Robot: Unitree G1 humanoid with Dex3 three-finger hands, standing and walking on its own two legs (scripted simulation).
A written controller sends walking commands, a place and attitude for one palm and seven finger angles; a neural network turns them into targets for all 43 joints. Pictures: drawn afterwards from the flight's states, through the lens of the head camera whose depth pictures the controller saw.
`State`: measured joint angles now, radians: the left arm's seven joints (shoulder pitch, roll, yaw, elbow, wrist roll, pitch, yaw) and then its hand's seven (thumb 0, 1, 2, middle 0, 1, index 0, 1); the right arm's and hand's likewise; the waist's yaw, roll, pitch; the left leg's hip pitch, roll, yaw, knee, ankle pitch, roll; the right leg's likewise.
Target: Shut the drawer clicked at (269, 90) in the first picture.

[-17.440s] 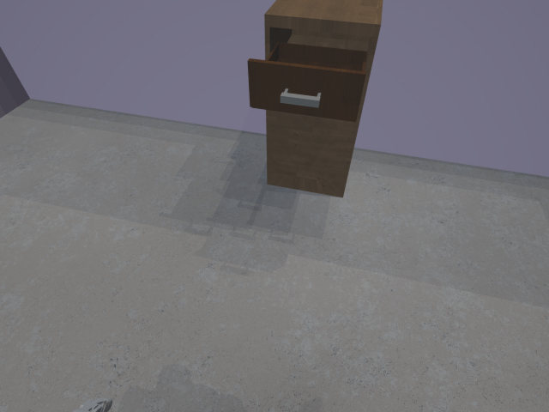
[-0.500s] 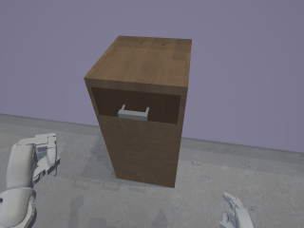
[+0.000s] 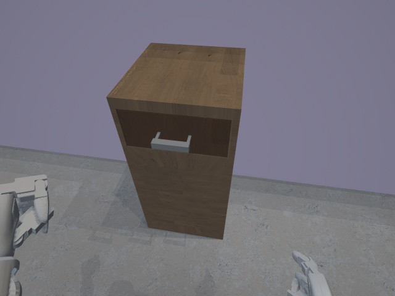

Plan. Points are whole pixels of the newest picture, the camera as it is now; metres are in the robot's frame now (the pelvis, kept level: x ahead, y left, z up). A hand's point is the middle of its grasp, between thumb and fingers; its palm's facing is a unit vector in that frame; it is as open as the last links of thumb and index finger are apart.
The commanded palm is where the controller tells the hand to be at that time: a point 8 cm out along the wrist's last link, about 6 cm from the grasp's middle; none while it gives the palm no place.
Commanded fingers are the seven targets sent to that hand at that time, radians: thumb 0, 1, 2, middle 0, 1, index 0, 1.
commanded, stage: step back with the hand held close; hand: left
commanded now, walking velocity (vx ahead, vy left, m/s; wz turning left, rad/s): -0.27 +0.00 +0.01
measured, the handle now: (172, 140) +0.58 +0.16 -0.05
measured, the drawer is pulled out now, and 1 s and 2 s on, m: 0.00 0.00 0.00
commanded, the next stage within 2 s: stop stepping back and stand still in 1.30 s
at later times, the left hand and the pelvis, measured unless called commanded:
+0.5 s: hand (20, 244) +0.13 +0.26 +0.17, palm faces +0.40 -0.78 -0.48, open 3.2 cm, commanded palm +0.08 +0.30 +0.17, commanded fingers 0.00 0.90 0.90 -1.40 -1.60 -1.40 -1.60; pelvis -0.06 +0.02 -0.01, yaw -1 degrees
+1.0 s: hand out of the picture +0.06 +0.24 +0.17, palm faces +0.38 -0.79 -0.47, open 3.2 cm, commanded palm -0.01 +0.29 +0.17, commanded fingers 0.00 0.90 0.90 -1.40 -1.60 -1.40 -1.60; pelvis -0.13 +0.01 -0.02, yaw +2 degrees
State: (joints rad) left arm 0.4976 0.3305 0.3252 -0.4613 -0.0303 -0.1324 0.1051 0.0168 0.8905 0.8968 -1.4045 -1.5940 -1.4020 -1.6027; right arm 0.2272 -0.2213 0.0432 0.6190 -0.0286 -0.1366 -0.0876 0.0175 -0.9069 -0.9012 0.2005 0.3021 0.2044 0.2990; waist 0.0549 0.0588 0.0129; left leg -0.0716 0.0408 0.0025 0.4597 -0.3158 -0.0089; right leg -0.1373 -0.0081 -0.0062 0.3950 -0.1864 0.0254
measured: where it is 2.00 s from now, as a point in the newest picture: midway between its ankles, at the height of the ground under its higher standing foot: outside the picture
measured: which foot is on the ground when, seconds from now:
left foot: down 0.00-1.00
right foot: down 0.00-1.00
